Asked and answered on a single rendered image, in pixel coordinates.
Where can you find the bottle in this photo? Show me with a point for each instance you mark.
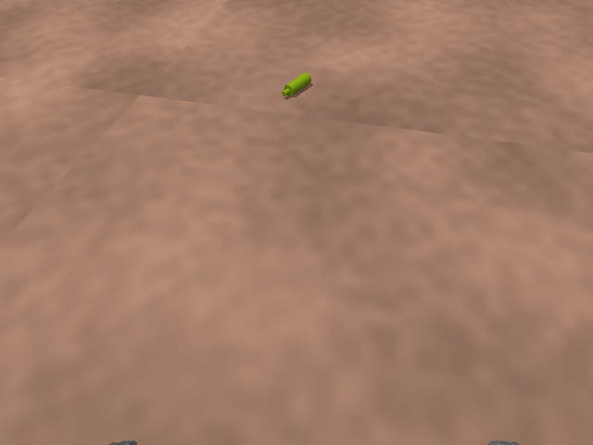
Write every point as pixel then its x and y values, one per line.
pixel 297 84

